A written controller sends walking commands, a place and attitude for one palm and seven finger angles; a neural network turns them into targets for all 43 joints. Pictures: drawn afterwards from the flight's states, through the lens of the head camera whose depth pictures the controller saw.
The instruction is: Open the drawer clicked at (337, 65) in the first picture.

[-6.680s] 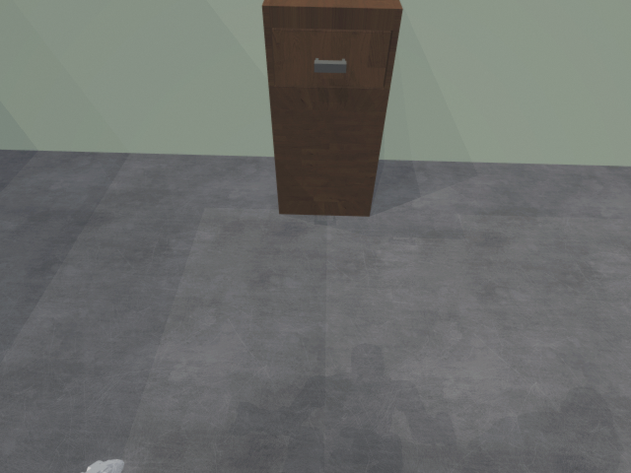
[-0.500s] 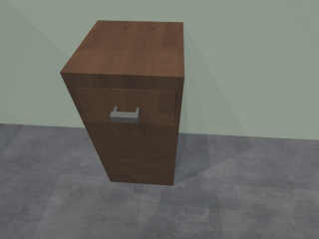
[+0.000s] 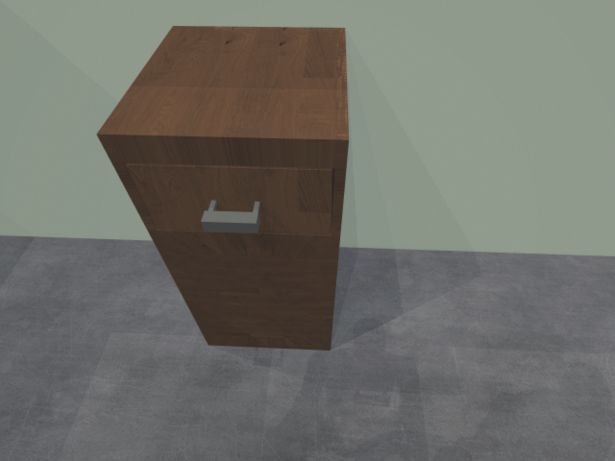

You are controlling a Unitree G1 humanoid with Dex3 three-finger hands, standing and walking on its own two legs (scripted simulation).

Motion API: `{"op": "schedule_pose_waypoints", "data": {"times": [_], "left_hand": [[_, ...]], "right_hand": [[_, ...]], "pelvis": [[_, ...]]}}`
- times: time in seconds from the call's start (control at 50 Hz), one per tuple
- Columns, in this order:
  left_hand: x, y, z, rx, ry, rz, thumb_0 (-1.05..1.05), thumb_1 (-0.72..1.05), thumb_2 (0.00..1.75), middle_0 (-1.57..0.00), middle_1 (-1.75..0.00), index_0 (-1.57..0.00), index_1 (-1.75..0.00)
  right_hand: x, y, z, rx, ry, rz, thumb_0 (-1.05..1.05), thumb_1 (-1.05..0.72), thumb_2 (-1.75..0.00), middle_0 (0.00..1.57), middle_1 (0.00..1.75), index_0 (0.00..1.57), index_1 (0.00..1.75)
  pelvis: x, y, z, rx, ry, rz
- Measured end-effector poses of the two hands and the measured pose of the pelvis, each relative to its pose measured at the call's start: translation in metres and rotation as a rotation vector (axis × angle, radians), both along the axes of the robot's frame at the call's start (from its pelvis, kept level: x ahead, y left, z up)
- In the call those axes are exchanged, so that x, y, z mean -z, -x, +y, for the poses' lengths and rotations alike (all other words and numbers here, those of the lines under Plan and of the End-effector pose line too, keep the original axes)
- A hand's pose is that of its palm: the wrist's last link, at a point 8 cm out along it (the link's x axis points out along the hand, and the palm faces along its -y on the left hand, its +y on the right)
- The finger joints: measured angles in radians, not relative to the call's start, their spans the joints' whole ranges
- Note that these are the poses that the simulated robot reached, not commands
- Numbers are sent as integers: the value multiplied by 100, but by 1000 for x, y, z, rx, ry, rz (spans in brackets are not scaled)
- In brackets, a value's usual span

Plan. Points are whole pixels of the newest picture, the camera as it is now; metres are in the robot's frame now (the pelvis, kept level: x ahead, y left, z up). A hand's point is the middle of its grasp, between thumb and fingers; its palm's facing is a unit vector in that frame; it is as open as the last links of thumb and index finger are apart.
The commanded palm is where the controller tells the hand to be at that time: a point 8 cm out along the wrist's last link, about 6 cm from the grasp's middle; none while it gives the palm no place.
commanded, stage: look again from close up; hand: left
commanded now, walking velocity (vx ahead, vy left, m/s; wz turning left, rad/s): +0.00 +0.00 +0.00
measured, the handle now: (233, 213) +0.55 +0.18 -0.05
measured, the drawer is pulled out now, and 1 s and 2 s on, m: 0.00 0.00 0.00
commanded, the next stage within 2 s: raise the hand with hooked fingers in 0.36 s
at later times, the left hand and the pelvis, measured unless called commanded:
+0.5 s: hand out of the picture +0.02 +0.21 -0.17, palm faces -0.03 -0.97 -0.23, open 7.3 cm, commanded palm +0.11 +0.26 -0.06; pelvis +0.01 +0.03 +0.00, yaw -1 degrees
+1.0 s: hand (118, 452) +0.15 +0.25 -0.06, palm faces +0.03 -0.06 -1.00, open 9.2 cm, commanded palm +0.16 +0.26 +0.00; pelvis -0.04 -0.01 -0.06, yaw +2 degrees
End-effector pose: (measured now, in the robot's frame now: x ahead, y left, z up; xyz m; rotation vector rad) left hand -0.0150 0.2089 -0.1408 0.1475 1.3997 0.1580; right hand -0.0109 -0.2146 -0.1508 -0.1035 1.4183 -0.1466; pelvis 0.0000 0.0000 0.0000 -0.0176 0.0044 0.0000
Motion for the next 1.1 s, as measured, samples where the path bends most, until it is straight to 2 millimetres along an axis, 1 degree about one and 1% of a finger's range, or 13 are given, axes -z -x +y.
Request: {"op": "schedule_pose_waypoints", "data": {"times": [0.12, 0.24, 0.48, 0.52, 0.58, 0.64, 0.7, 0.76, 0.84, 0.9, 0.94, 1.02, 1.1], "left_hand": [[6, -17, 24, -2, -7, -44, 0, 91, 90, -20, -30, -20, -29], [3, -30, 42, 10, -20, -77, 0, 91, 90, -20, -30, -20, -29], [2, -23, 52, 17, -21, -21, 0, 91, 90, -19, -30, -20, -29], [-16, -48, 55, 123, -78, -142, 1, 91, 90, -20, -30, -20, -30], [-68, -108, 59, 279, -279, -449, 1, 89, 89, -20, -32, -21, -31], [-118, -163, 61, 506, -546, -678, 1, 85, 87, -21, -34, -21, -33], [-152, -192, 58, 726, -838, -799, 1, 80, 85, -21, -37, -21, -36], [-154, -190, 46, 894, -986, -831, 0, 75, 83, -20, -41, -21, -40], [-136, -159, 29, 1029, -1016, -823, 0, 66, 79, -21, -46, -22, -45], [-126, -137, 30, 1047, -1044, -818, 0, 58, 76, -23, -51, -24, -50], [-126, -131, 35, 1029, -1087, -832, 0, 53, 74, -24, -54, -25, -53], [-137, -144, 47, 975, -1194, -874, 0, 43, 70, -25, -60, -26, -59], [-153, -173, 49, 937, -1228, -869, 0, 34, 66, -26, -66, -27, -65]], "right_hand": [[-2, -18, 7, -35, 33, -75, 1, -93, -90, 20, 30, 20, 30], [-5, -25, 15, -53, 41, -90, 1, -93, -90, 20, 30, 20, 30], [-6, -21, 24, -54, 34, -48, 0, -92, -90, 20, 30, 20, 30], [-12, -29, 20, -52, 58, -126, 1, -93, -90, 21, 30, 21, 30], [-20, -56, 12, -32, 95, -338, 1, -92, -90, 21, 30, 21, 30], [-22, -93, 2, -72, 101, -487, 1, -92, -90, 21, 30, 21, 30], [-30, -133, -8, -98, 92, -596, 1, -91, -90, 21, 30, 21, 30], [-41, -168, -16, -137, 79, -679, 1, -91, -90, 21, 30, 21, 30], [-50, -204, -22, -235, 92, -732, 1, -91, -90, 20, 30, 20, 30], [-47, -222, -21, -309, 112, -728, 0, -91, -90, 20, 30, 20, 30], [-40, -230, -18, -341, 113, -720, 0, -91, -90, 20, 30, 20, 30], [-22, -232, -7, -355, 77, -696, 0, -91, -90, 20, 30, 20, 30], [-8, -215, 6, -314, 17, -642, 1, -91, -90, 20, 30, 20, 30]], "pelvis": [[4, -3, 14, -3, -9, -18], [3, -4, 24, 0, -16, -23], [0, -7, 32, 6, -17, -8], [1, -5, 33, 18, -22, 3], [4, -1, 31, 12, -51, 28], [11, 7, 28, 6, -51, 73], [18, 15, 22, 34, -50, 125], [27, 22, 15, 55, -58, 161], [38, 29, 4, 45, -67, 192], [47, 32, -4, 19, -64, 207], [54, 35, -8, -1, -57, 213], [63, 38, -13, -28, -38, 213], [60, 37, -14, -33, -33, 196]]}}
